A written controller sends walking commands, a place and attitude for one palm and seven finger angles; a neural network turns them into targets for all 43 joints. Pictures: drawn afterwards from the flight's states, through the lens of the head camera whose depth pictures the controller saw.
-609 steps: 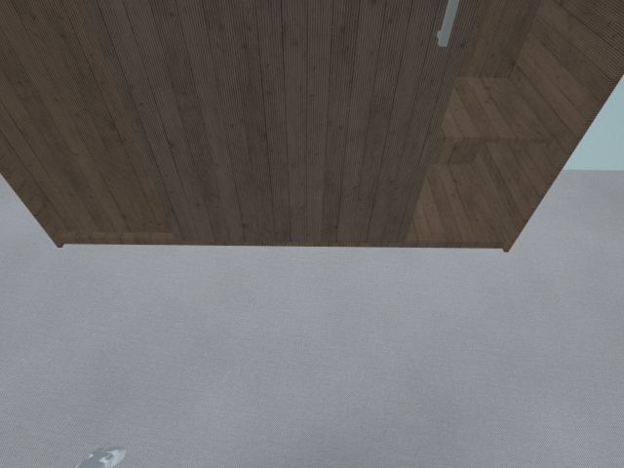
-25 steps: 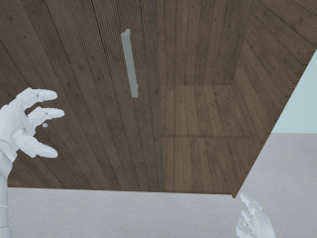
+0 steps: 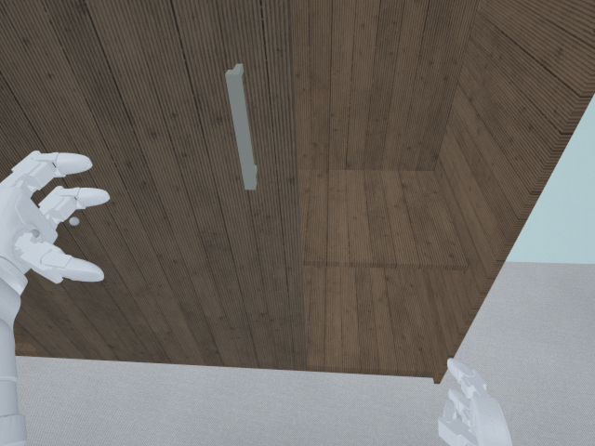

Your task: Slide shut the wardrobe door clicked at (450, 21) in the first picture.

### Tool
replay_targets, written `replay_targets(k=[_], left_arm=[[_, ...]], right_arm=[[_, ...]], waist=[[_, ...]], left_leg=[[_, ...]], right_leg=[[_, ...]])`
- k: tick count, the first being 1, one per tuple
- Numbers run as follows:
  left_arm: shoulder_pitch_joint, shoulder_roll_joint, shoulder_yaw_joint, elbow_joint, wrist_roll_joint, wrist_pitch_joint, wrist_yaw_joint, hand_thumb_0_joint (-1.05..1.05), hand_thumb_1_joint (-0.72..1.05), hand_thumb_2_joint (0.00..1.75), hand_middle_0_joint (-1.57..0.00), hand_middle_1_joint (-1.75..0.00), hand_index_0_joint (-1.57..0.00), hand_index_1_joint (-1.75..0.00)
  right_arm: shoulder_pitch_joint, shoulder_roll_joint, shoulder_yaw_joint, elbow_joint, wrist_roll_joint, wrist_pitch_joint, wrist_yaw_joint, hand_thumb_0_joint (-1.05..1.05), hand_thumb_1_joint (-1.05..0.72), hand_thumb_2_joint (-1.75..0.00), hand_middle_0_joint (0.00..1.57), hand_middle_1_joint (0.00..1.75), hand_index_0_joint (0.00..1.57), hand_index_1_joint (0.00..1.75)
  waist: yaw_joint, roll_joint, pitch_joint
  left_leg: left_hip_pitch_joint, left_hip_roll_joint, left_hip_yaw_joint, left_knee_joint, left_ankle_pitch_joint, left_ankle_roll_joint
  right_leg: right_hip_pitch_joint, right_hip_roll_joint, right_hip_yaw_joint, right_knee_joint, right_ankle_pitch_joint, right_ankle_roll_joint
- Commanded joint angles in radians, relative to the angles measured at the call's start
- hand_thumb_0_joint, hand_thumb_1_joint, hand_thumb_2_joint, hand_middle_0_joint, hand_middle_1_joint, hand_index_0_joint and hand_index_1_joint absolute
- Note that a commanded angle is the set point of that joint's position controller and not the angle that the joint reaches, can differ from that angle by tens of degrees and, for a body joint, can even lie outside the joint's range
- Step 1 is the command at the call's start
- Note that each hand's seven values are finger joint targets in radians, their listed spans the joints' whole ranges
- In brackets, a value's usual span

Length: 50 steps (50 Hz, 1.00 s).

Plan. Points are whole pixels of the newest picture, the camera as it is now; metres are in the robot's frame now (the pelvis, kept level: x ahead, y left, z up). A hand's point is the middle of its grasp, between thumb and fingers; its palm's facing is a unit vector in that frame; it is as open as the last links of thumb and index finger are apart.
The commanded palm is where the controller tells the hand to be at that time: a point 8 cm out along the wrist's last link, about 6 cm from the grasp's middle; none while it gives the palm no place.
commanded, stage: move the hooked fingers beside the handle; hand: left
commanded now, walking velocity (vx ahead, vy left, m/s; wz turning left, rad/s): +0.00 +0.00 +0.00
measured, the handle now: (245, 130) +0.53 +0.15 +0.19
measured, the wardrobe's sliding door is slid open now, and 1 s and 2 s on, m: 0.43 0.43 0.43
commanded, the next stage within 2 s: none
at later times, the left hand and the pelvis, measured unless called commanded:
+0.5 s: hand (127, 198) +0.34 +0.26 +0.20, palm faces +0.09 -1.00 -0.05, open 14.0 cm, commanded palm +0.32 +0.30 +0.21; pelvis +0.00 +0.01 +0.00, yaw -1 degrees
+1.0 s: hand (171, 164) +0.41 +0.23 +0.21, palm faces +0.07 -1.00 -0.02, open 14.0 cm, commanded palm +0.39 +0.27 +0.20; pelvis +0.01 +0.01 +0.00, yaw -2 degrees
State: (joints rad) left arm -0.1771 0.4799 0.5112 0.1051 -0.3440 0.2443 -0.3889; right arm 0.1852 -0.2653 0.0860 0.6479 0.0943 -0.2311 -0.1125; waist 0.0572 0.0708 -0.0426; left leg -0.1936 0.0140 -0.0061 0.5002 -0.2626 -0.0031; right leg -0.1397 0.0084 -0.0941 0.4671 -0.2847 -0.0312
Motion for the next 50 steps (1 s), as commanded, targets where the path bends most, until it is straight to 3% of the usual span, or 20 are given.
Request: replay_targets(k=[1, 4, 8, 14, 16, 20, 21, 22, 23, 24, 26, 29, 31, 35, 39, 41, 43, 46, 48, 50], left_arm=[[-0.379, 0.217, -0.039, -0.111, 0.006, -0.018, 0.004, 0.0, -0.5, 0.3, -0.3, -1.2, -0.3, -1.2], [-0.475, 0.237, -0.049, -0.212, 0.02, -0.051, 0.004, 0.0, -0.5, 0.3, -0.3, -1.2, -0.3, -1.2], [-0.521, 0.28, 0.018, -0.21, 0.012, -0.117, 0.031, 0.0, -0.5, 0.3, -0.3, -1.2, -0.3, -1.2], [-0.443, 0.269, 0.03, -0.016, 0.037, -0.058, 0.078, 0.0, -0.5, 0.3, -0.3, -1.2, -0.3, -1.2], [-0.415, 0.271, 0.023, 0.035, 0.046, -0.028, 0.078, 0.0, -0.5, 0.3, -0.3, -1.2, -0.3, -1.2], [-0.511, 0.256, -0.007, -0.094, 0.048, -0.051, 0.068, 0.0, -0.5, 0.3, -0.3, -1.2, -0.3, -1.2], [-0.552, 0.214, -0.051, -0.133, 0.041, -0.071, 0.066, 0.0, -0.5, 0.3, -0.3, -1.2, -0.3, -1.2], [-0.575, 0.252, -0.016, -0.147, 0.043, -0.089, 0.072, 0.0, -0.5, 0.3, -0.3, -1.2, -0.3, -1.2], [-0.61, 0.206, -0.058, -0.164, 0.041, -0.104, 0.071, 0.0, -0.5, 0.3, -0.3, -1.2, -0.3, -1.2], [-0.62, 0.23, -0.031, -0.141, 0.04, -0.114, 0.08, 0.0, -0.5, 0.3, -0.3, -1.2, -0.3, -1.2], [-0.609, 0.246, -0.018, -0.077, 0.046, -0.117, 0.095, 0.0, -0.5, 0.3, -0.3, -1.2, -0.3, -1.2], [-0.682, 0.178, -0.099, 0.007, 0.064, -0.09, 0.111, 0.0, -0.5, 0.3, -0.3, -1.2, -0.3, -1.2], [-0.688, 0.175, -0.116, 0.062, 0.078, -0.071, 0.126, 0.0, -0.5, 0.3, -0.3, -1.2, -0.3, -1.2], [-0.784, 0.178, -0.133, 0.072, 0.094, -0.079, 0.142, 0.0, -0.5, 0.3, -0.3, -1.2, -0.3, -1.2], [-0.841, 0.23, -0.081, 0.073, 0.099, -0.137, 0.159, 0.0, -0.5, 0.3, -0.3, -1.2, -0.3, -1.2], [-0.818, 0.236, -0.071, 0.106, 0.104, -0.152, 0.167, 0.0, -0.5, 0.3, -0.3, -1.2, -0.3, -1.2], [-0.806, 0.191, -0.099, 0.152, 0.108, -0.147, 0.169, 0.0, -0.5, 0.3, -0.3, -1.2, -0.3, -1.2], [-0.778, 0.218, -0.082, 0.254, 0.119, -0.12, 0.172, 0.0, -0.5, 0.3, -0.3, -1.2, -0.3, -1.2], [-0.803, 0.189, -0.116, 0.261, 0.122, -0.107, 0.169, 0.0, -0.5, 0.3, -0.3, -1.2, -0.3, -1.2], [-0.864, 0.214, -0.107, 0.265, 0.125, -0.114, 0.173, 0.0, -0.5, 0.3, -0.3, -1.2, -0.3, -1.2]], right_arm=[[-0.139, -0.113, -0.05, -0.158, 0.006, -0.056, -0.011, 0.0, -0.9, -0.9, 0.2, 0.3, 0.2, 0.3], [-0.144, -0.112, -0.052, -0.179, 0.005, -0.062, -0.015, 0.0, -0.9, -0.9, 0.2, 0.3, 0.2, 0.3], [-0.139, -0.106, -0.049, -0.163, -0.008, -0.066, -0.016, 0.0, -0.9, -0.9, 0.2, 0.3, 0.2, 0.3], [-0.132, -0.109, -0.05, -0.15, -0.004, -0.044, -0.004, 0.0, -0.9, -0.9, 0.2, 0.3, 0.2, 0.3], [-0.117, -0.118, -0.055, -0.153, -0.004, -0.026, 0.001, 0.0, -0.9, -0.9, 0.2, 0.3, 0.2, 0.3], [-0.125, -0.113, -0.061, -0.181, 0.0, -0.021, 0.006, 0.0, -0.9, -0.9, 0.2, 0.3, 0.2, 0.3], [-0.125, -0.106, -0.058, -0.184, -0.002, -0.022, 0.006, 0.0, -0.9, -0.9, 0.2, 0.3, 0.2, 0.3], [-0.12, -0.11, -0.061, -0.181, -0.004, -0.026, 0.005, 0.0, -0.9, -0.9, 0.2, 0.3, 0.2, 0.3], [-0.12, -0.106, -0.059, -0.178, -0.006, -0.029, 0.004, 0.0, -0.9, -0.9, 0.2, 0.3, 0.2, 0.3], [-0.108, -0.108, -0.063, -0.167, -0.008, -0.03, 0.0, 0.0, -0.9, -0.9, 0.2, 0.3, 0.2, 0.3], [-0.09, -0.114, -0.064, -0.144, -0.012, -0.023, -0.004, 0.0, -0.9, -0.9, 0.2, 0.3, 0.2, 0.3], [-0.091, -0.118, -0.061, -0.128, -0.005, -0.018, -0.009, 0.0, -0.9, -0.9, 0.2, 0.3, 0.2, 0.3], [-0.078, -0.122, -0.062, -0.12, -0.006, -0.009, -0.011, 0.0, -0.9, -0.9, 0.2, 0.3, 0.2, 0.3], [-0.068, -0.122, -0.066, -0.126, -0.009, -0.002, -0.011, 0.0, -0.9, -0.9, 0.2, 0.3, 0.2, 0.3], [-0.049, -0.119, -0.066, -0.125, -0.019, 0.003, -0.003, 0.0, -0.9, -0.9, 0.2, 0.3, 0.2, 0.3], [-0.036, -0.117, -0.068, -0.118, -0.022, 0.006, 0.003, 0.0, -0.9, -0.9, 0.2, 0.3, 0.2, 0.3], [-0.03, -0.116, -0.069, -0.116, -0.019, 0.01, 0.007, 0.0, -0.9, -0.9, 0.2, 0.3, 0.2, 0.3], [-0.008, -0.131, -0.075, -0.105, -0.017, 0.029, 0.009, 0.0, -0.9, -0.9, 0.2, 0.3, 0.2, 0.3], [-0.006, -0.131, -0.078, -0.113, -0.013, 0.034, 0.01, 0.0, -0.9, -0.9, 0.2, 0.3, 0.2, 0.3], [0.009, -0.135, -0.082, -0.108, -0.015, 0.041, 0.007, 0.0, -0.9, -0.9, 0.2, 0.3, 0.2, 0.3]], waist=[[-0.037, 0.016, -0.058], [-0.039, 0.023, -0.186], [-0.027, -0.005, -0.253], [-0.004, -0.006, -0.156], [-0.003, -0.049, -0.147], [-0.02, -0.002, -0.245], [-0.031, -0.01, -0.242], [-0.03, -0.001, -0.256], [-0.04, 0.024, -0.264], [-0.04, 0.005, -0.27], [-0.039, -0.026, -0.237], [-0.061, 0.011, -0.158], [-0.06, 0.004, -0.145], [-0.07, -0.005, -0.229], [-0.059, -0.018, -0.322], [-0.05, -0.005, -0.31], [-0.055, -0.009, -0.274], [-0.053, -0.049, -0.215], [-0.062, -0.045, -0.206], [-0.075, -0.063, -0.225]], left_leg=[[0.078, -0.024, -0.029, -0.054, 0.152, 0.039], [0.139, -0.029, -0.035, -0.048, 0.178, 0.045], [0.158, -0.028, -0.037, -0.049, 0.214, 0.044], [0.079, -0.026, -0.025, -0.063, 0.229, 0.037], [0.056, -0.023, -0.019, -0.061, 0.237, 0.037], [0.128, -0.021, -0.013, -0.047, 0.294, 0.041], [0.135, -0.02, -0.016, -0.045, 0.295, 0.042], [0.149, -0.019, -0.023, -0.045, 0.303, 0.042], [0.171, -0.019, -0.022, -0.045, 0.305, 0.042], [0.177, -0.017, -0.027, -0.045, 0.305, 0.041], [0.149, -0.017, -0.026, -0.05, 0.28, 0.04], [0.125, -0.015, -0.033, -0.07, 0.209, 0.036], [0.109, -0.015, -0.037, -0.074, 0.191, 0.036], [0.142, -0.013, -0.04, -0.065, 0.234, 0.037], [0.168, -0.014, -0.035, -0.055, 0.309, 0.037], [0.162, -0.011, -0.031, -0.053, 0.336, 0.034], [0.148, -0.01, -0.026, -0.056, 0.343, 0.035], [0.093, -0.01, -0.019, -0.062, 0.305, 0.036], [0.089, -0.01, -0.015, -0.065, 0.3, 0.038], [0.091, -0.009, -0.018, -0.063, 0.285, 0.04]], right_leg=[[-0.098, -0.017, 0.057, -0.097, 0.191, 0.021], [-0.068, -0.013, 0.051, -0.078, 0.213, 0.02], [-0.022, -0.009, 0.049, -0.067, 0.252, 0.018], [-0.032, -0.018, 0.043, -0.064, 0.282, 0.014], [-0.021, -0.019, 0.042, -0.067, 0.292, 0.016], [-0.01, -0.015, 0.045, -0.048, 0.35, 0.015], [-0.012, -0.014, 0.042, -0.05, 0.343, 0.014], [-0.018, -0.007, 0.041, -0.05, 0.341, 0.011], [-0.03, -0.007, 0.042, -0.048, 0.337, 0.011], [-0.03, -0.004, 0.041, -0.049, 0.334, 0.011], [-0.031, -0.005, 0.039, -0.059, 0.308, 0.011], [-0.094, -0.007, 0.04, -0.071, 0.232, 0.011], [-0.092, -0.011, 0.041, -0.079, 0.206, 0.007], [-0.076, -0.01, 0.045, -0.066, 0.249, 0.007], [-0.014, -0.007, 0.05, -0.05, 0.327, 0.005], [-0.008, -0.007, 0.048, -0.051, 0.346, 0.003], [-0.023, -0.006, 0.048, -0.05, 0.363, 0.004], [-0.028, -0.007, 0.046, -0.059, 0.342, 0.004], [-0.042, -0.008, 0.047, -0.059, 0.344, 0.006], [-0.047, -0.006, 0.05, -0.063, 0.33, 0.009]])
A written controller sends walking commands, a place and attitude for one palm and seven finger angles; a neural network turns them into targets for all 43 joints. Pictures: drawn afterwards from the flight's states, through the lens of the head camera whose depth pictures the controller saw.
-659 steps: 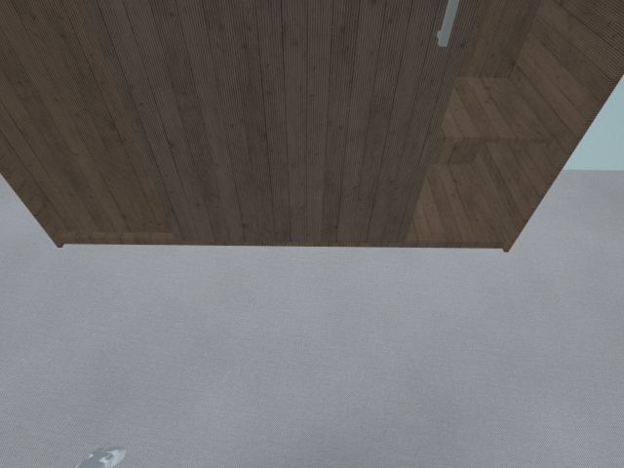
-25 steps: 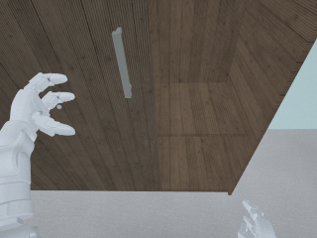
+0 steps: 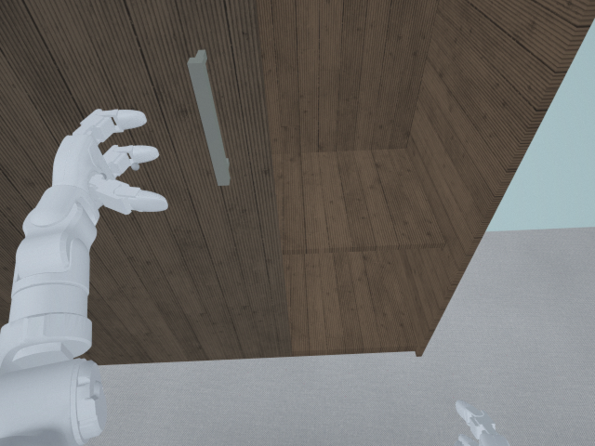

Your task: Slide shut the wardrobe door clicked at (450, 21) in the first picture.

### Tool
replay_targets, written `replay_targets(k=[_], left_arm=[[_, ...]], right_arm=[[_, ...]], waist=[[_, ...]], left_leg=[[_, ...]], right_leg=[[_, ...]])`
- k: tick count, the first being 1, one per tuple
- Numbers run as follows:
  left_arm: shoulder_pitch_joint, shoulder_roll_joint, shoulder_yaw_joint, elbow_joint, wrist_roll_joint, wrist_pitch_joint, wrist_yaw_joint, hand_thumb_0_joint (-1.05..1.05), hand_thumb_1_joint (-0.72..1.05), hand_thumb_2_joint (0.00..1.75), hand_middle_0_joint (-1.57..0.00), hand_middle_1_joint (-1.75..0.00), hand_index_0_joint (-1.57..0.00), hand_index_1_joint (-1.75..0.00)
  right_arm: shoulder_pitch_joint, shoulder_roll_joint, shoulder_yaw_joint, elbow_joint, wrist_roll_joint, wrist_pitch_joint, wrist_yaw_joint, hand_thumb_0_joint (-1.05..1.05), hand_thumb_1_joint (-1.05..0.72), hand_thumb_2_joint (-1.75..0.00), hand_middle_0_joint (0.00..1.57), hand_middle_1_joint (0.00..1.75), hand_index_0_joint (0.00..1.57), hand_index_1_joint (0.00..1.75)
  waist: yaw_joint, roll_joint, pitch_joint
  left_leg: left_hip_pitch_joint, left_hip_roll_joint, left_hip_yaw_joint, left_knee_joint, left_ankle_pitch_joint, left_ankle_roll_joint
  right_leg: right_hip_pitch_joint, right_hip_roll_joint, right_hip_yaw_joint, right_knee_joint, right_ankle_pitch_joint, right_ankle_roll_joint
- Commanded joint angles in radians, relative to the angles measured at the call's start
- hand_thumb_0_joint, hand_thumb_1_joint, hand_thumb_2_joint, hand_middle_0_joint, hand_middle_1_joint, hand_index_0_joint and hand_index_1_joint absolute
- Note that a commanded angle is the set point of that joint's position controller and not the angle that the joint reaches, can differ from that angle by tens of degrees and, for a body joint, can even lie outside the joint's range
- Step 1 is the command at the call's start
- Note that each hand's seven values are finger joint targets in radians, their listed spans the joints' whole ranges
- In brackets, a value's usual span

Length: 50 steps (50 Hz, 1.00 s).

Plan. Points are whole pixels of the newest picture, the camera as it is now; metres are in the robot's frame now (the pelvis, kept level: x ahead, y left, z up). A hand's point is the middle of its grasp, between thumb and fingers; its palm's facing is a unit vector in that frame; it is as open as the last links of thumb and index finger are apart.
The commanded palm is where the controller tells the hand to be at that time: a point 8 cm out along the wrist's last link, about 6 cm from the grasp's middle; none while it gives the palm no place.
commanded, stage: move the hooked fingers beside the handle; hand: left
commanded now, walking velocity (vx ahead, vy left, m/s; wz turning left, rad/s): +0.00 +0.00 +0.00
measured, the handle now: (213, 122) +0.52 +0.15 +0.19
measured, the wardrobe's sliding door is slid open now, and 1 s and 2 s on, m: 0.43 0.43 0.43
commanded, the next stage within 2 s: feel for the door with the fingertips in 1.86 s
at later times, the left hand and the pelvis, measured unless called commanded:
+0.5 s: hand (166, 140) +0.46 +0.20 +0.21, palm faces +0.08 -1.00 -0.01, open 14.0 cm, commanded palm +0.44 +0.25 +0.20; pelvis +0.00 +0.00 +0.00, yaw -1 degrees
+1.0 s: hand (155, 149) +0.45 +0.22 +0.20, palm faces +0.08 -1.00 +0.00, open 14.0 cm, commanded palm +0.43 +0.26 +0.19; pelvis +0.00 +0.01 +0.00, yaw +0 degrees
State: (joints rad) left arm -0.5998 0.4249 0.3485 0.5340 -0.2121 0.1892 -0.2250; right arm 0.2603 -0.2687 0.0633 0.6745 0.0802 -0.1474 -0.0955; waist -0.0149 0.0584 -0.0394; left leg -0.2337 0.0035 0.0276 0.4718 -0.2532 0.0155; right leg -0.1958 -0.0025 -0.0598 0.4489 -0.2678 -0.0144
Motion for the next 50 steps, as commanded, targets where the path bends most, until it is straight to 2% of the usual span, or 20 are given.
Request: replay_targets(k=[1, 5, 7, 8, 12, 15, 16, 20, 23, 25, 26, 27, 28, 31, 34, 37, 39, 43, 46, 50], left_arm=[[-0.463, 0.261, 0.043, -0.179, -0.003, -0.073, 0.012, 0.0, -0.5, 0.3, -0.3, -1.2, -0.3, -1.2], [-0.599, 0.268, 0.042, -0.271, 0.0, -0.146, 0.024, 0.0, -0.5, 0.3, -0.3, -1.2, -0.3, -1.2], [-0.587, 0.273, 0.05, -0.219, 0.001, -0.162, 0.03, 0.0, -0.5, 0.3, -0.3, -1.2, -0.3, -1.2], [-0.607, 0.241, 0.019, -0.184, 0.002, -0.161, 0.028, 0.0, -0.5, 0.3, -0.3, -1.2, -0.3, -1.2], [-0.562, 0.282, 0.054, 0.032, 0.018, -0.124, 0.031, 0.0, -0.5, 0.3, -0.3, -1.2, -0.3, -1.2], [-0.655, 0.27, 0.009, 0.122, 0.039, -0.122, 0.028, 0.0, -0.5, 0.3, -0.3, -1.2, -0.3, -1.2], [-0.671, 0.293, 0.025, 0.136, 0.045, -0.139, 0.034, 0.0, -0.5, 0.3, -0.3, -1.2, -0.3, -1.2], [-0.815, 0.303, 0.03, 0.03, 0.048, -0.243, 0.038, 0.0, -0.5, 0.3, -0.3, -1.2, -0.3, -1.2], [-0.83, 0.294, 0.036, 0.075, 0.039, -0.285, 0.039, 0.0, -0.5, 0.3, -0.3, -1.2, -0.3, -1.2], [-0.801, 0.292, 0.04, 0.167, 0.046, -0.274, 0.037, 0.0, -0.5, 0.3, -0.3, -1.2, -0.3, -1.2], [-0.754, 0.332, 0.076, 0.211, 0.055, -0.264, 0.042, 0.0, -0.5, 0.3, -0.3, -1.2, -0.3, -1.2], [-0.72, 0.304, 0.053, 0.231, 0.063, -0.251, 0.04, 0.0, -0.5, 0.3, -0.3, -1.2, -0.3, -1.2], [-0.669, 0.333, 0.082, 0.257, 0.07, -0.235, 0.043, 0.0, -0.5, 0.3, -0.3, -1.2, -0.3, -1.2], [-0.613, 0.348, 0.088, 0.282, 0.078, -0.216, 0.039, 0.0, -0.5, 0.3, -0.3, -1.2, -0.3, -1.2], [-0.629, 0.399, 0.131, 0.146, 0.066, -0.252, 0.032, 0.0, -0.5, 0.3, -0.3, -1.2, -0.3, -1.2], [-0.696, 0.411, 0.137, -0.02, 0.055, -0.31, 0.032, 0.0, -0.5, 0.3, -0.3, -1.2, -0.3, -1.2], [-0.713, 0.375, 0.111, -0.044, 0.051, -0.318, 0.025, 0.0, -0.5, 0.3, -0.3, -1.2, -0.3, -1.2], [-0.708, 0.253, 0.007, 0.059, 0.038, -0.249, 0.004, 0.0, -0.5, 0.3, -0.3, -1.2, -0.3, -1.2], [-0.682, 0.192, -0.032, 0.172, 0.034, -0.187, 0.004, 0.0, -0.5, 0.3, -0.3, -1.2, -0.3, -1.2], [-0.749, 0.245, 0.008, 0.222, 0.038, -0.193, 0.034, 0.0, -0.5, 0.3, -0.3, -1.2, -0.3, -1.2]], right_arm=[[-0.063, -0.131, -0.061, -0.133, -0.003, -0.041, -0.009, 0.0, -0.9, -0.9, 0.2, 0.3, 0.2, 0.3], [-0.044, -0.125, -0.067, -0.128, -0.012, -0.051, -0.009, 0.0, -0.9, -0.9, 0.2, 0.3, 0.2, 0.3], [-0.03, -0.127, -0.067, -0.111, -0.012, -0.049, -0.008, 0.0, -0.9, -0.9, 0.2, 0.3, 0.2, 0.3], [-0.024, -0.128, -0.066, -0.102, -0.012, -0.048, -0.008, 0.0, -0.9, -0.9, 0.2, 0.3, 0.2, 0.3], [0.003, -0.144, -0.069, -0.078, -0.009, -0.035, -0.009, 0.0, -0.9, -0.9, 0.2, 0.3, 0.2, 0.3], [0.029, -0.148, -0.07, -0.073, -0.007, -0.024, -0.008, 0.0, -0.9, -0.9, 0.2, 0.3, 0.2, 0.3], [0.04, -0.151, -0.075, -0.07, -0.009, -0.022, -0.006, 0.0, -0.9, -0.9, 0.2, 0.3, 0.2, 0.3], [0.066, -0.145, -0.084, -0.078, -0.021, -0.035, -0.002, 0.0, -0.9, -0.9, 0.2, 0.3, 0.2, 0.3], [0.091, -0.147, -0.086, -0.056, -0.025, -0.038, 0.002, 0.0, -0.9, -0.9, 0.2, 0.3, 0.2, 0.3], [0.106, -0.15, -0.087, -0.04, -0.022, -0.032, 0.003, 0.0, -0.9, -0.9, 0.2, 0.3, 0.2, 0.3], [0.116, -0.157, -0.089, -0.037, -0.024, -0.025, 0.006, 0.0, -0.9, -0.9, 0.2, 0.3, 0.2, 0.3], [0.112, -0.155, -0.087, -0.046, -0.021, -0.023, 0.01, 0.0, -0.9, -0.9, 0.2, 0.3, 0.2, 0.3], [0.116, -0.157, -0.088, -0.054, -0.021, -0.017, 0.011, 0.0, -0.9, -0.9, 0.2, 0.3, 0.2, 0.3], [0.124, -0.165, -0.09, -0.073, -0.023, 0.001, 0.015, 0.0, -0.9, -0.9, 0.2, 0.3, 0.2, 0.3], [0.111, -0.163, -0.097, -0.104, -0.022, 0.007, 0.012, 0.0, -0.9, -0.9, 0.2, 0.3, 0.2, 0.3], [0.099, -0.155, -0.099, -0.111, -0.025, 0.003, 0.012, 0.0, -0.9, -0.9, 0.2, 0.3, 0.2, 0.3], [0.097, -0.148, -0.099, -0.101, -0.024, 0.0, 0.008, 0.0, -0.9, -0.9, 0.2, 0.3, 0.2, 0.3], [0.089, -0.15, -0.093, -0.071, -0.012, -0.006, 0.005, 0.0, -0.9, -0.9, 0.2, 0.3, 0.2, 0.3], [0.097, -0.155, -0.092, -0.054, -0.012, -0.008, 0.002, 0.0, -0.9, -0.9, 0.2, 0.3, 0.2, 0.3], [0.108, -0.164, -0.089, -0.053, -0.018, -0.009, 0.0, 0.0, -0.9, -0.9, 0.2, 0.3, 0.2, 0.3]], waist=[[-0.005, -0.042, -0.237], [-0.022, 0.009, -0.346], [-0.024, 0.016, -0.329], [-0.033, 0.007, -0.308], [-0.022, -0.043, -0.221], [-0.047, -0.042, -0.19], [-0.043, -0.062, -0.202], [-0.056, 0.009, -0.377], [-0.063, -0.011, -0.397], [-0.064, -0.006, -0.346], [-0.047, -0.04, -0.325], [-0.043, -0.02, -0.308], [-0.027, -0.024, -0.299], [-0.021, -0.09, -0.26], [-0.012, -0.071, -0.344], [-0.023, -0.003, -0.399], [-0.038, 0.021, -0.4], [-0.068, 0.062, -0.258], [-0.07, 0.017, -0.2], [-0.076, -0.073, -0.226]], left_leg=[[0.142, 0.002, -0.047, -0.03, 0.281, 0.024], [0.223, 0.003, -0.056, -0.017, 0.342, 0.023], [0.212, 0.004, -0.054, -0.017, 0.335, 0.023], [0.204, 0.002, -0.049, -0.017, 0.317, 0.024], [0.107, -0.002, -0.039, -0.029, 0.244, 0.027], [0.073, -0.003, -0.034, -0.026, 0.203, 0.028], [0.066, -0.001, -0.037, -0.022, 0.204, 0.028], [0.172, 0.0, -0.041, 0.003, 0.304, 0.028], [0.185, 0.005, -0.045, 0.012, 0.335, 0.027], [0.15, 0.004, -0.037, 0.007, 0.316, 0.026], [0.114, 0.003, -0.034, 0.006, 0.308, 0.028], [0.102, 0.001, -0.026, 0.0, 0.31, 0.029], [0.081, 0.0, -0.022, -0.003, 0.307, 0.029], [0.023, 0.0, -0.012, -0.011, 0.286, 0.032], [0.063, 0.002, -0.006, -0.01, 0.32, 0.036], [0.136, 0.009, -0.013, -0.004, 0.366, 0.037], [0.181, 0.013, -0.022, -0.001, 0.388, 0.035], [0.159, 0.013, -0.031, -0.013, 0.287, 0.029], [0.117, 0.011, -0.036, -0.016, 0.217, 0.028], [0.076, 0.008, -0.044, -0.013, 0.182, 0.03]], right_leg=[[0.013, 0.006, 0.018, -0.047, 0.311, -0.01], [0.031, 0.01, 0.026, -0.036, 0.353, -0.011], [0.026, 0.012, 0.028, -0.041, 0.346, -0.012], [0.011, 0.012, 0.027, -0.044, 0.337, -0.009], [-0.007, 0.007, 0.028, -0.053, 0.297, -0.009], [-0.048, 0.004, 0.03, -0.056, 0.261, -0.005], [-0.036, 0.003, 0.03, -0.054, 0.256, -0.007], [0.0, 0.011, 0.043, -0.028, 0.343, -0.008], [0.003, 0.017, 0.042, -0.022, 0.372, -0.005], [-0.02, 0.018, 0.039, -0.025, 0.359, -0.005], [0.0, 0.015, 0.035, -0.027, 0.358, -0.007], [-0.005, 0.015, 0.036, -0.023, 0.373, -0.007], [0.002, 0.013, 0.034, -0.021, 0.375, -0.008], [0.025, 0.01, 0.03, -0.025, 0.38, -0.005], [0.069, 0.015, 0.045, -0.017, 0.423, -0.002], [0.072, 0.02, 0.051, -0.016, 0.437, -0.004], [0.047, 0.024, 0.046, -0.021, 0.424, -0.005], [-0.065, 0.027, 0.03, -0.05, 0.307, -0.01], [-0.105, 0.022, 0.019, -0.061, 0.241, -0.013], [-0.104, 0.016, 0.025, -0.052, 0.216, -0.005]])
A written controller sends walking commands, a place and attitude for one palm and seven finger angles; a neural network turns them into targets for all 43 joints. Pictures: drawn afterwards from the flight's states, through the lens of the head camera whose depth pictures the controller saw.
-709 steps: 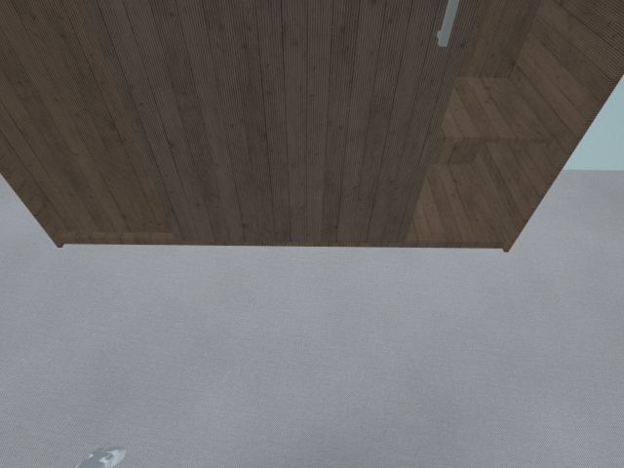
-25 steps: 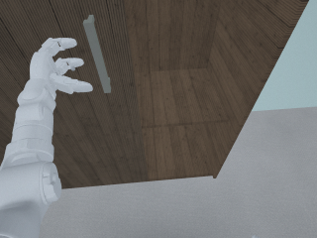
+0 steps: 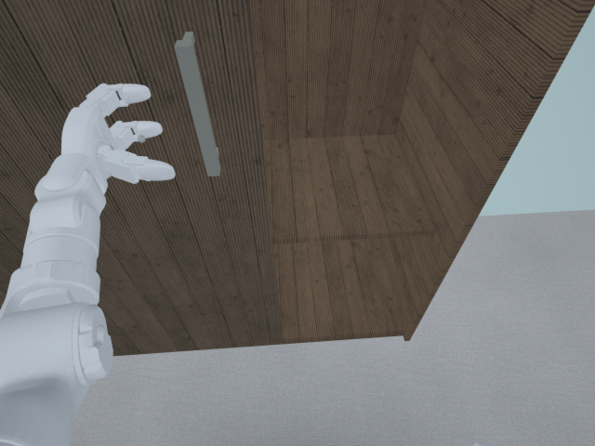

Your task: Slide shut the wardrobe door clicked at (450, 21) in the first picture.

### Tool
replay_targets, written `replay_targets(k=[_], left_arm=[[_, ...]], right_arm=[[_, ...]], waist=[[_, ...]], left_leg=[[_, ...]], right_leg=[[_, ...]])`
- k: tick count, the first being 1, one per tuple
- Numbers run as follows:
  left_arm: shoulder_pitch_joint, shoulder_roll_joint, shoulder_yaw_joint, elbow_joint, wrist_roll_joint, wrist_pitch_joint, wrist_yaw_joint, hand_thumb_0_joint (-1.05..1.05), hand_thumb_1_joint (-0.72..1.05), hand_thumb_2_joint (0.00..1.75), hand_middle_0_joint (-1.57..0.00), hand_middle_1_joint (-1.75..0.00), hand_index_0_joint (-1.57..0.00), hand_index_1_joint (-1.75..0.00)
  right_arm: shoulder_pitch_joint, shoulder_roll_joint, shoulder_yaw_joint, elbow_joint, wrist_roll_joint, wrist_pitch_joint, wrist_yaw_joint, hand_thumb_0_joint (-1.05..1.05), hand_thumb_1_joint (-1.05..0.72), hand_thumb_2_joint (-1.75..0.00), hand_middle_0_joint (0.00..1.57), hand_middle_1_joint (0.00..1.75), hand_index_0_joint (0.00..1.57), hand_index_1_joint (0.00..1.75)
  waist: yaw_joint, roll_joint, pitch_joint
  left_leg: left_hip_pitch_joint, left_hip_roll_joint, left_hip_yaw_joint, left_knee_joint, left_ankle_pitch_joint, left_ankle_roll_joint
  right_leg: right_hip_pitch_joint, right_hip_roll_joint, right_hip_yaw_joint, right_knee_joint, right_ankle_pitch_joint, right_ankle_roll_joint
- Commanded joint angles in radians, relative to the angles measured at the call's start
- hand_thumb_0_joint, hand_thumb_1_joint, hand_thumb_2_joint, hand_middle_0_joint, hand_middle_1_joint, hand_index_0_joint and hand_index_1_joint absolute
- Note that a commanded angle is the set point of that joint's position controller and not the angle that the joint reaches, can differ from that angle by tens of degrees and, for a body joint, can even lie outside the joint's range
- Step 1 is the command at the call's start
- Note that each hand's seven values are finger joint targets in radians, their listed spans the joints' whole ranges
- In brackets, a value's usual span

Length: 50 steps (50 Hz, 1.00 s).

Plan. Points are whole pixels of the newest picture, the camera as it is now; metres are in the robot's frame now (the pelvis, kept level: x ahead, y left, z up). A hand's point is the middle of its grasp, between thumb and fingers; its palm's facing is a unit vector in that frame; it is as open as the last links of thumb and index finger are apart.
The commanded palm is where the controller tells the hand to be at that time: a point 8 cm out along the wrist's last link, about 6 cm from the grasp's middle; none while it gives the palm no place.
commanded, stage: move the hooked fingers beside the handle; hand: left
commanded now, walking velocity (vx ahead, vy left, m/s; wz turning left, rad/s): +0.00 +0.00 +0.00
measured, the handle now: (202, 110) +0.53 +0.15 +0.19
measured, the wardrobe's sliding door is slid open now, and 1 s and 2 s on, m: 0.43 0.43 0.43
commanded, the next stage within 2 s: feel for the door with the fingertips in 0.86 s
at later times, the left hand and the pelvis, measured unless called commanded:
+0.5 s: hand (134, 142) +0.47 +0.23 +0.18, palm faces +0.10 -0.99 +0.01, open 13.8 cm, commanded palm +0.44 +0.27 +0.19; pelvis +0.00 +0.01 +0.00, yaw -1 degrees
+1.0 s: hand (151, 135) +0.47 +0.21 +0.19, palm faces +0.11 -0.99 +0.00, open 14.0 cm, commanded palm +0.45 +0.25 +0.19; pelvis +0.00 +0.00 +0.00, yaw -1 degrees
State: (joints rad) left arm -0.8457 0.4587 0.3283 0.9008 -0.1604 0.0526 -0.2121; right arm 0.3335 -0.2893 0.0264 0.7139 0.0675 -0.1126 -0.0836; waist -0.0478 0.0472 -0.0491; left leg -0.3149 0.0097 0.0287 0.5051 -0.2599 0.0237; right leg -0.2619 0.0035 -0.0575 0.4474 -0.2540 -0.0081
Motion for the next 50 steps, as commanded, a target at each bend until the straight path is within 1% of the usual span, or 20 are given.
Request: replay_targets(k=[1, 5, 6, 8, 11, 16, 20, 21, 22, 25, 27, 28, 30, 32, 36, 37, 41, 46, 48, 50], left_arm=[[-0.535, 0.239, 0.048, -0.163, -0.011, -0.085, 0.032, 0.0, -0.5, 0.3, -0.3, -1.2, -0.3, -1.2], [-0.625, 0.28, 0.068, -0.277, 0.017, -0.189, 0.06, 0.0, -0.5, 0.3, -0.3, -1.2, -0.3, -1.2], [-0.613, 0.326, 0.098, -0.257, 0.022, -0.201, 0.065, 0.0, -0.5, 0.3, -0.3, -1.2, -0.3, -1.2], [-0.602, 0.322, 0.094, -0.194, 0.028, -0.199, 0.058, 0.0, -0.5, 0.3, -0.3, -1.2, -0.3, -1.2], [-0.486, 0.37, 0.131, -0.063, 0.039, -0.155, 0.032, 0.0, -0.5, 0.3, -0.3, -1.2, -0.3, -1.2], [-0.418, 0.322, 0.096, -0.022, 0.022, -0.114, -0.016, 0.0, -0.5, 0.3, -0.3, -1.2, -0.3, -1.2], [-0.473, 0.307, 0.09, -0.105, -0.004, -0.13, -0.026, 0.0, -0.5, 0.3, -0.3, -1.2, -0.3, -1.2], [-0.474, 0.292, 0.078, -0.145, -0.01, -0.144, -0.028, 0.0, -0.5, 0.3, -0.3, -1.2, -0.3, -1.2], [-0.5, 0.341, 0.114, -0.202, -0.009, -0.159, -0.023, 0.0, -0.5, 0.3, -0.3, -1.2, -0.3, -1.2], [-0.577, 0.277, 0.055, -0.306, -0.006, -0.185, -0.014, 0.0, -0.5, 0.3, -0.3, -1.2, -0.3, -1.2], [-0.598, 0.28, 0.061, -0.347, -0.008, -0.189, 0.0, 0.0, -0.5, 0.3, -0.3, -1.2, -0.3, -1.2], [-0.564, 0.24, 0.04, -0.327, -0.012, -0.175, 0.005, 0.0, -0.5, 0.3, -0.3, -1.2, -0.3, -1.2], [-0.547, 0.235, 0.05, -0.272, -0.018, -0.15, 0.016, 0.0, -0.5, 0.3, -0.3, -1.2, -0.3, -1.2], [-0.491, 0.295, 0.102, -0.204, -0.005, -0.121, 0.033, 0.0, -0.5, 0.3, -0.3, -1.2, -0.3, -1.2], [-0.41, 0.261, 0.071, -0.176, 0.017, -0.089, 0.043, 0.0, -0.5, 0.3, -0.3, -1.2, -0.3, -1.2], [-0.425, 0.249, 0.056, -0.205, 0.022, -0.092, 0.042, 0.0, -0.5, 0.3, -0.3, -1.2, -0.3, -1.2], [-0.488, 0.225, 0.05, -0.185, -0.006, -0.103, 0.036, 0.0, -0.5, 0.3, -0.3, -1.2, -0.3, -1.2], [-0.58, 0.275, 0.067, -0.245, 0.015, -0.151, 0.047, 0.0, -0.5, 0.3, -0.3, -1.2, -0.3, -1.2], [-0.582, 0.271, 0.061, -0.23, 0.023, -0.159, 0.052, 0.0, -0.5, 0.3, -0.3, -1.2, -0.3, -1.2], [-0.594, 0.211, 0.014, -0.206, 0.019, -0.155, 0.048, 0.0, -0.5, 0.3, -0.3, -1.2, -0.3, -1.2]], right_arm=[[0.04, -0.145, -0.053, -0.088, -0.013, -0.044, -0.011, 0.0, -0.9, -0.9, 0.2, 0.3, 0.2, 0.3], [0.028, -0.128, -0.049, -0.101, -0.019, -0.06, -0.004, 0.0, -0.9, -0.9, 0.2, 0.3, 0.2, 0.3], [0.039, -0.134, -0.049, -0.095, -0.022, -0.057, -0.003, 0.0, -0.9, -0.9, 0.2, 0.3, 0.2, 0.3], [0.038, -0.132, -0.046, -0.091, -0.017, -0.054, -0.002, 0.0, -0.9, -0.9, 0.2, 0.3, 0.2, 0.3], [0.052, -0.146, -0.045, -0.099, -0.014, -0.04, -0.003, 0.0, -0.9, -0.9, 0.2, 0.3, 0.2, 0.3], [0.066, -0.149, -0.049, -0.123, -0.01, -0.02, -0.006, 0.0, -0.9, -0.9, 0.2, 0.3, 0.2, 0.3], [0.078, -0.153, -0.061, -0.124, -0.012, -0.019, -0.008, 0.0, -0.9, -0.9, 0.2, 0.3, 0.2, 0.3], [0.079, -0.151, -0.063, -0.124, -0.014, -0.018, -0.007, 0.0, -0.9, -0.9, 0.2, 0.3, 0.2, 0.3], [0.082, -0.154, -0.065, -0.123, -0.015, -0.019, -0.006, 0.0, -0.9, -0.9, 0.2, 0.3, 0.2, 0.3], [0.067, -0.139, -0.063, -0.114, -0.013, -0.031, -0.004, 0.0, -0.9, -0.9, 0.2, 0.3, 0.2, 0.3], [0.066, -0.142, -0.066, -0.101, -0.015, -0.04, -0.003, 0.0, -0.9, -0.9, 0.2, 0.3, 0.2, 0.3], [0.061, -0.138, -0.062, -0.1, -0.014, -0.044, -0.001, 0.0, -0.9, -0.9, 0.2, 0.3, 0.2, 0.3], [0.065, -0.141, -0.061, -0.085, -0.015, -0.05, -0.002, 0.0, -0.9, -0.9, 0.2, 0.3, 0.2, 0.3], [0.071, -0.149, -0.058, -0.081, -0.016, -0.044, -0.002, 0.0, -0.9, -0.9, 0.2, 0.3, 0.2, 0.3], [0.064, -0.145, -0.057, -0.108, -0.015, -0.033, 0.007, 0.0, -0.9, -0.9, 0.2, 0.3, 0.2, 0.3], [0.055, -0.142, -0.056, -0.117, -0.012, -0.033, 0.008, 0.0, -0.9, -0.9, 0.2, 0.3, 0.2, 0.3], [0.058, -0.143, -0.059, -0.107, -0.014, -0.028, 0.001, 0.0, -0.9, -0.9, 0.2, 0.3, 0.2, 0.3], [0.053, -0.136, -0.053, -0.1, -0.017, -0.037, -0.004, 0.0, -0.9, -0.9, 0.2, 0.3, 0.2, 0.3], [0.05, -0.132, -0.049, -0.099, -0.016, -0.039, 0.0, 0.0, -0.9, -0.9, 0.2, 0.3, 0.2, 0.3], [0.048, -0.128, -0.049, -0.095, -0.013, -0.041, 0.0, 0.0, -0.9, -0.9, 0.2, 0.3, 0.2, 0.3]], waist=[[-0.044, -0.08, -0.249], [-0.032, 0.039, -0.397], [-0.029, 0.012, -0.395], [-0.033, 0.002, -0.353], [-0.007, -0.01, -0.301], [-0.011, -0.035, -0.241], [-0.03, -0.063, -0.295], [-0.03, -0.038, -0.32], [-0.024, -0.019, -0.361], [-0.046, 0.092, -0.377], [-0.049, 0.113, -0.383], [-0.044, 0.134, -0.368], [-0.043, 0.08, -0.327], [-0.026, 0.039, -0.296], [-0.011, -0.018, -0.274], [-0.014, 0.004, -0.287], [-0.039, -0.061, -0.268], [-0.039, 0.037, -0.343], [-0.039, 0.039, -0.333], [-0.053, 0.035, -0.319]], left_leg=[[0.163, 0.003, -0.045, -0.038, 0.203, 0.023], [0.268, 0.005, -0.051, -0.017, 0.311, 0.015], [0.248, 0.007, -0.052, -0.012, 0.313, 0.015], [0.22, 0.006, -0.047, -0.02, 0.301, 0.016], [0.15, 0.0, -0.033, -0.025, 0.286, 0.018], [0.104, 0.001, -0.023, -0.027, 0.273, 0.018], [0.144, 0.008, -0.031, -0.021, 0.282, 0.02], [0.168, 0.01, -0.029, -0.015, 0.306, 0.021], [0.193, 0.01, -0.036, -0.013, 0.322, 0.02], [0.279, 0.016, -0.055, -0.011, 0.347, 0.01], [0.312, 0.022, -0.068, -0.01, 0.356, 0.007], [0.315, 0.021, -0.071, -0.014, 0.357, 0.003], [0.284, 0.022, -0.075, -0.025, 0.333, 0.002], [0.224, 0.017, -0.063, -0.029, 0.322, 0.008], [0.173, 0.013, -0.047, -0.031, 0.333, 0.013], [0.188, 0.012, -0.045, -0.028, 0.343, 0.012], [0.181, 0.016, -0.045, -0.022, 0.287, 0.018], [0.238, 0.011, -0.047, -0.006, 0.324, 0.016], [0.228, 0.009, -0.051, -0.011, 0.308, 0.015], [0.229, 0.006, -0.049, -0.011, 0.303, 0.014]], right_leg=[[-0.02, 0.008, 0.024, -0.044, 0.214, -0.011], [0.013, 0.01, 0.039, -0.009, 0.29, -0.013], [0.028, 0.009, 0.039, -0.008, 0.293, -0.012], [0.027, 0.012, 0.037, -0.008, 0.305, -0.012], [0.047, 0.008, 0.034, -0.009, 0.318, -0.017], [0.025, 0.009, 0.024, -0.015, 0.315, -0.016], [0.01, 0.016, 0.028, -0.016, 0.306, -0.008], [0.013, 0.017, 0.029, -0.014, 0.316, -0.01], [0.023, 0.02, 0.033, -0.011, 0.322, -0.01], [-0.028, 0.023, 0.029, -0.016, 0.287, -0.014], [-0.049, 0.027, 0.024, -0.024, 0.268, -0.017], [-0.059, 0.027, 0.02, -0.024, 0.257, -0.019], [-0.062, 0.028, 0.012, -0.028, 0.243, -0.019], [-0.03, 0.026, 0.013, -0.024, 0.263, -0.021], [0.009, 0.019, 0.009, -0.014, 0.298, -0.02], [0.002, 0.019, 0.014, -0.01, 0.307, -0.018], [-0.012, 0.02, 0.021, -0.024, 0.28, -0.013], [-0.009, 0.015, 0.032, -0.013, 0.297, -0.015], [-0.011, 0.017, 0.031, -0.013, 0.291, -0.015], [-0.023, 0.018, 0.027, -0.013, 0.291, -0.015]])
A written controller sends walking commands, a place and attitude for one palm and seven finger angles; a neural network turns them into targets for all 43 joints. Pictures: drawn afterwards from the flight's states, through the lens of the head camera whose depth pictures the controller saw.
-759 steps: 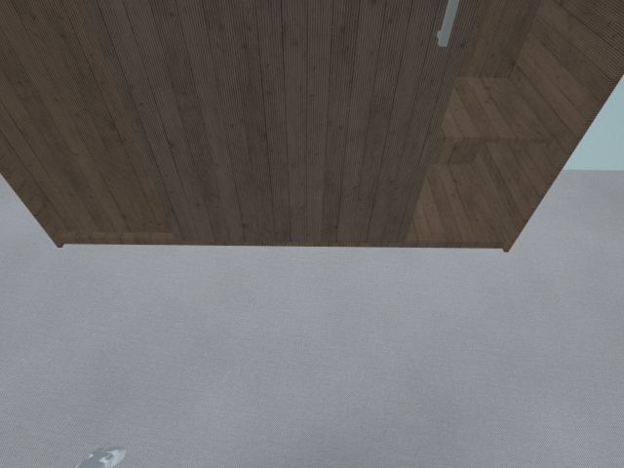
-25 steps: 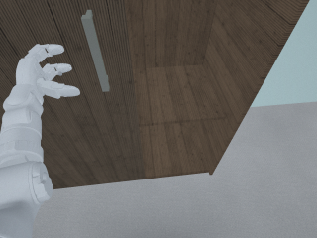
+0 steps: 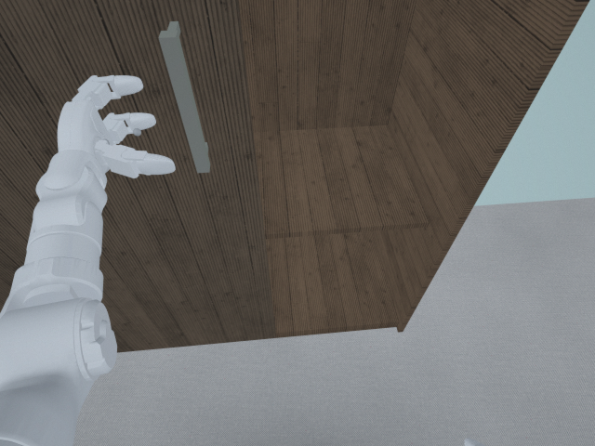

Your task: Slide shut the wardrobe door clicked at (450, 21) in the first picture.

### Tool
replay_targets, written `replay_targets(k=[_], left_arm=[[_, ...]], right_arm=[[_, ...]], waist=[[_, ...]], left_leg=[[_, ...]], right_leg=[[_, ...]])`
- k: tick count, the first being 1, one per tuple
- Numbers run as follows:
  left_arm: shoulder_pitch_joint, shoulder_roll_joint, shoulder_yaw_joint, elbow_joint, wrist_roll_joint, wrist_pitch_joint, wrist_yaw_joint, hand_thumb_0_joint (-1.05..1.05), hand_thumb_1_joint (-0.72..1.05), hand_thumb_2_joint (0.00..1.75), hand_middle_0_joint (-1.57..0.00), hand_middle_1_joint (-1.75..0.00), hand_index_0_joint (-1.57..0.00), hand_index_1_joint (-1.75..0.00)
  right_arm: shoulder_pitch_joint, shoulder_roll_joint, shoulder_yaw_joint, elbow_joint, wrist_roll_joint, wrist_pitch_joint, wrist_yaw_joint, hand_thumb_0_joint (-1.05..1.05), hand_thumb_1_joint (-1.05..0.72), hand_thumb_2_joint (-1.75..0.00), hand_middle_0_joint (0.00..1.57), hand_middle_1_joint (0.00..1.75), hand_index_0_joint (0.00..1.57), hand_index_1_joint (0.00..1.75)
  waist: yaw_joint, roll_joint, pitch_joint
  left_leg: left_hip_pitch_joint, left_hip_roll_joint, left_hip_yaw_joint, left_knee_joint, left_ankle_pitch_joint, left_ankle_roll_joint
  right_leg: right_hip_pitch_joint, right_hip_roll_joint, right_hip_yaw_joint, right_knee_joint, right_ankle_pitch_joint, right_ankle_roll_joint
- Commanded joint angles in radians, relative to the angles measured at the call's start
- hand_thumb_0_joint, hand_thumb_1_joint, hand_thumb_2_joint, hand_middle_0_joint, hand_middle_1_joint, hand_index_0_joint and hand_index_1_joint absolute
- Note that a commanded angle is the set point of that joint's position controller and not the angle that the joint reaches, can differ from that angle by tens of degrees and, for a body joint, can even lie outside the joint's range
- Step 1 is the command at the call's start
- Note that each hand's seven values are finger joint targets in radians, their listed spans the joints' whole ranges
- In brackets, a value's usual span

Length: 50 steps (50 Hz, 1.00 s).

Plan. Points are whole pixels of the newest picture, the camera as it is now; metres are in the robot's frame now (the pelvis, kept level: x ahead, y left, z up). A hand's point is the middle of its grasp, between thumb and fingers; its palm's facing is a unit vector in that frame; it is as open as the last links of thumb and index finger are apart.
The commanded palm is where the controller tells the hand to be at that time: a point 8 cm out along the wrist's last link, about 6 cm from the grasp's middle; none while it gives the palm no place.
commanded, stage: feel for the door with the fingertips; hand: left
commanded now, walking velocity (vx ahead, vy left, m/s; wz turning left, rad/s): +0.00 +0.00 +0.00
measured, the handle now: (190, 104) +0.52 +0.15 +0.20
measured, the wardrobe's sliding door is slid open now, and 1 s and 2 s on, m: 0.43 0.43 0.43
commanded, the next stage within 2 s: slide the fingers in behind the handle in 0.44 s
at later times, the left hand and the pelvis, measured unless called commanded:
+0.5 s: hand (154, 130) +0.47 +0.19 +0.19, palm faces +0.12 -0.99 +0.01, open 13.7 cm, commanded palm +0.45 +0.23 +0.20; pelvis +0.00 -0.01 +0.00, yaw +1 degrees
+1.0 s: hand (167, 133) +0.46 +0.17 +0.19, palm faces +0.07 -1.00 +0.03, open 13.9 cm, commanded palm +0.43 +0.22 +0.20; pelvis +0.00 +0.00 +0.00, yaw -1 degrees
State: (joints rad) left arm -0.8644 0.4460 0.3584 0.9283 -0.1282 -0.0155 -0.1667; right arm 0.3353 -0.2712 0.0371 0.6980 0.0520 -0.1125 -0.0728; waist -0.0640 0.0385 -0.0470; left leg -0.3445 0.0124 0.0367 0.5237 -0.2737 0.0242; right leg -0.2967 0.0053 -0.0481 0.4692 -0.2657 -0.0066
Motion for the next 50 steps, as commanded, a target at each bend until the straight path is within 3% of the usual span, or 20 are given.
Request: replay_targets(k=[1, 3, 6, 9, 12, 16, 20, 22, 24, 28, 30, 34, 37, 38, 40, 43, 45, 46, 48, 50], left_arm=[[-0.555, 0.203, -0.02, -0.218, -0.022, -0.081, 0.0, 0.0, -0.5, 0.3, -0.3, -1.2, -0.3, -1.2], [-0.529, 0.222, 0.0, -0.198, -0.029, -0.066, -0.005, 0.0, -0.5, 0.3, -0.3, -1.2, -0.3, -1.2], [-0.557, 0.166, -0.041, -0.202, -0.044, -0.06, -0.011, 0.0, -0.5, 0.3, -0.3, -1.2, -0.3, -1.2], [-0.593, 0.128, -0.076, -0.216, -0.037, -0.063, -0.004, 0.0, -0.5, 0.3, -0.3, -1.2, -0.3, -1.2], [-0.566, 0.138, -0.054, -0.235, -0.037, -0.069, 0.015, 0.0, -0.5, 0.3, -0.3, -1.2, -0.3, -1.2], [-0.561, 0.127, -0.053, -0.217, -0.047, -0.061, 0.027, 0.0, -0.5, 0.3, -0.3, -1.2, -0.3, -1.2], [-0.625, 0.193, -0.013, -0.186, -0.017, -0.073, 0.047, 0.0, -0.5, 0.3, -0.3, -1.2, -0.3, -1.2], [-0.629, 0.227, 0.002, -0.159, -0.002, -0.084, 0.054, 0.0, -0.5, 0.3, -0.3, -1.2, -0.3, -1.2], [-0.659, 0.179, -0.039, -0.165, 0.002, -0.096, 0.047, 0.0, -0.5, 0.3, -0.3, -1.2, -0.3, -1.2], [-0.681, 0.172, -0.047, -0.146, -0.004, -0.111, 0.043, 0.0, -0.5, 0.3, -0.3, -1.2, -0.3, -1.2], [-0.687, 0.164, -0.048, -0.111, -0.011, -0.114, 0.038, 0.0, -0.5, 0.3, -0.3, -1.2, -0.3, -1.2], [-0.651, 0.194, -0.012, -0.116, -0.02, -0.126, 0.033, 0.0, -0.5, 0.3, -0.3, -1.2, -0.3, -1.2], [-0.609, 0.194, -0.008, -0.147, -0.022, -0.135, 0.029, 0.0, -0.5, 0.3, -0.3, -1.2, -0.3, -1.2], [-0.614, 0.177, -0.026, -0.172, -0.022, -0.135, 0.027, 0.0, -0.5, 0.3, -0.3, -1.2, -0.3, -1.2], [-0.583, 0.198, -0.006, -0.183, -0.022, -0.132, 0.029, 0.0, -0.5, 0.3, -0.3, -1.2, -0.3, -1.2], [-0.522, 0.16, -0.021, -0.251, -0.031, -0.117, 0.034, 0.0, -0.5, 0.3, -0.3, -1.2, -0.3, -1.2], [-0.485, 0.148, -0.016, -0.268, -0.036, -0.097, 0.041, 0.0, -0.5, 0.3, -0.3, -1.2, -0.3, -1.2], [-0.442, 0.183, 0.014, -0.251, -0.035, -0.083, 0.049, 0.0, -0.5, 0.3, -0.3, -1.2, -0.3, -1.2], [-0.482, 0.143, -0.021, -0.263, -0.032, -0.059, 0.063, 0.0, -0.5, 0.3, -0.3, -1.2, -0.3, -1.2], [-0.495, 0.157, -0.009, -0.279, -0.021, -0.045, 0.08, 0.0, -0.5, 0.3, -0.3, -1.2, -0.3, -1.2]], right_arm=[[0.052, -0.147, -0.063, -0.079, 0.001, -0.042, -0.009, 0.0, -0.9, -0.9, 0.2, 0.3, 0.2, 0.3], [0.051, -0.152, -0.064, -0.079, 0.005, -0.04, -0.01, 0.0, -0.9, -0.9, 0.2, 0.3, 0.2, 0.3], [0.051, -0.15, -0.065, -0.075, 0.005, -0.043, -0.01, 0.0, -0.9, -0.9, 0.2, 0.3, 0.2, 0.3], [0.054, -0.146, -0.066, -0.064, 0.006, -0.047, -0.007, 0.0, -0.9, -0.9, 0.2, 0.3, 0.2, 0.3], [0.058, -0.149, -0.071, -0.061, 0.002, -0.05, -0.001, 0.0, -0.9, -0.9, 0.2, 0.3, 0.2, 0.3], [0.053, -0.148, -0.068, -0.057, 0.002, -0.047, 0.0, 0.0, -0.9, -0.9, 0.2, 0.3, 0.2, 0.3], [0.059, -0.146, -0.064, -0.049, -0.001, -0.05, -0.002, 0.0, -0.9, -0.9, 0.2, 0.3, 0.2, 0.3], [0.066, -0.149, -0.063, -0.049, -0.002, -0.048, -0.002, 0.0, -0.9, -0.9, 0.2, 0.3, 0.2, 0.3], [0.067, -0.141, -0.063, -0.049, -0.002, -0.053, -0.001, 0.0, -0.9, -0.9, 0.2, 0.3, 0.2, 0.3], [0.078, -0.146, -0.063, -0.046, -0.003, -0.058, 0.001, 0.0, -0.9, -0.9, 0.2, 0.3, 0.2, 0.3], [0.078, -0.146, -0.062, -0.038, -0.002, -0.064, -0.001, 0.0, -0.9, -0.9, 0.2, 0.3, 0.2, 0.3], [0.081, -0.151, -0.063, -0.044, -0.004, -0.068, -0.001, 0.0, -0.9, -0.9, 0.2, 0.3, 0.2, 0.3], [0.069, -0.149, -0.061, -0.056, -0.001, -0.069, 0.003, 0.0, -0.9, -0.9, 0.2, 0.3, 0.2, 0.3], [0.067, -0.146, -0.061, -0.059, 0.0, -0.071, 0.003, 0.0, -0.9, -0.9, 0.2, 0.3, 0.2, 0.3], [0.066, -0.148, -0.063, -0.061, 0.0, -0.072, 0.004, 0.0, -0.9, -0.9, 0.2, 0.3, 0.2, 0.3], [0.047, -0.142, -0.065, -0.08, 0.003, -0.074, 0.009, 0.0, -0.9, -0.9, 0.2, 0.3, 0.2, 0.3], [0.042, -0.142, -0.068, -0.083, 0.004, -0.074, 0.01, 0.0, -0.9, -0.9, 0.2, 0.3, 0.2, 0.3], [0.042, -0.146, -0.067, -0.084, 0.002, -0.066, 0.01, 0.0, -0.9, -0.9, 0.2, 0.3, 0.2, 0.3], [0.027, -0.14, -0.065, -0.088, 0.008, -0.064, 0.008, 0.0, -0.9, -0.9, 0.2, 0.3, 0.2, 0.3], [0.026, -0.14, -0.067, -0.089, 0.006, -0.064, 0.008, 0.0, -0.9, -0.9, 0.2, 0.3, 0.2, 0.3]], waist=[[-0.032, 0.015, -0.324], [-0.025, 0.014, -0.335], [-0.039, -0.016, -0.308], [-0.048, 0.024, -0.292], [-0.04, 0.004, -0.334], [-0.036, -0.025, -0.311], [-0.04, 0.002, -0.289], [-0.042, -0.028, -0.29], [-0.051, 0.021, -0.311], [-0.057, 0.011, -0.334], [-0.065, -0.004, -0.305], [-0.047, -0.029, -0.339], [-0.031, 0.011, -0.335], [-0.036, 0.021, -0.339], [-0.025, 0.01, -0.329], [-0.008, 0.036, -0.345], [-0.004, 0.011, -0.336], [0.009, -0.009, -0.315], [-0.008, -0.021, -0.269], [-0.005, -0.011, -0.267]], left_leg=[[0.251, 0.005, -0.056, -0.026, 0.325, 0.015], [0.243, 0.002, -0.051, -0.027, 0.32, 0.017], [0.23, 0.0, -0.05, -0.026, 0.31, 0.021], [0.25, 0.0, -0.056, -0.024, 0.303, 0.018], [0.267, 0.0, -0.058, -0.019, 0.326, 0.02], [0.228, -0.004, -0.051, -0.022, 0.303, 0.022], [0.205, -0.006, -0.047, -0.025, 0.267, 0.023], [0.183, -0.006, -0.045, -0.025, 0.25, 0.027], [0.215, -0.007, -0.047, -0.019, 0.259, 0.023], [0.225, -0.003, -0.056, -0.016, 0.261, 0.019], [0.214, -0.002, -0.056, -0.02, 0.232, 0.019], [0.206, -0.002, -0.054, -0.023, 0.236, 0.021], [0.214, -0.002, -0.05, -0.025, 0.246, 0.02], [0.226, -0.001, -0.052, -0.025, 0.257, 0.02], [0.221, 0.002, -0.056, -0.031, 0.258, 0.018], [0.245, 0.003, -0.054, -0.033, 0.296, 0.016], [0.245, 0.006, -0.051, -0.035, 0.308, 0.015], [0.216, 0.007, -0.05, -0.038, 0.301, 0.016], [0.197, 0.007, -0.044, -0.052, 0.26, 0.018], [0.199, 0.008, -0.045, -0.053, 0.255, 0.019]], right_leg=[[0.025, 0.015, 0.015, -0.035, 0.311, -0.017], [0.037, 0.017, 0.019, -0.035, 0.325, -0.015], [0.035, 0.016, 0.017, -0.043, 0.326, -0.013], [-0.007, 0.018, 0.015, -0.043, 0.301, -0.013], [0.01, 0.02, 0.016, -0.038, 0.317, -0.013], [0.033, 0.017, 0.017, -0.041, 0.318, -0.014], [0.012, 0.014, 0.023, -0.039, 0.29, -0.01], [0.022, 0.013, 0.026, -0.038, 0.281, -0.007], [0.002, 0.013, 0.027, -0.033, 0.282, -0.01], [-0.004, 0.016, 0.025, -0.03, 0.274, -0.01], [-0.02, 0.016, 0.025, -0.037, 0.251, -0.008], [0.013, 0.017, 0.027, -0.033, 0.263, -0.008], [0.017, 0.017, 0.027, -0.031, 0.264, -0.012], [0.014, 0.018, 0.026, -0.031, 0.272, -0.012], [0.019, 0.02, 0.021, -0.03, 0.266, -0.014], [0.031, 0.022, 0.019, -0.028, 0.289, -0.017], [0.033, 0.023, 0.014, -0.029, 0.297, -0.016], [0.05, 0.022, 0.012, -0.032, 0.29, -0.019], [0.029, 0.022, 0.012, -0.041, 0.266, -0.012], [0.022, 0.02, 0.014, -0.041, 0.254, -0.013]])
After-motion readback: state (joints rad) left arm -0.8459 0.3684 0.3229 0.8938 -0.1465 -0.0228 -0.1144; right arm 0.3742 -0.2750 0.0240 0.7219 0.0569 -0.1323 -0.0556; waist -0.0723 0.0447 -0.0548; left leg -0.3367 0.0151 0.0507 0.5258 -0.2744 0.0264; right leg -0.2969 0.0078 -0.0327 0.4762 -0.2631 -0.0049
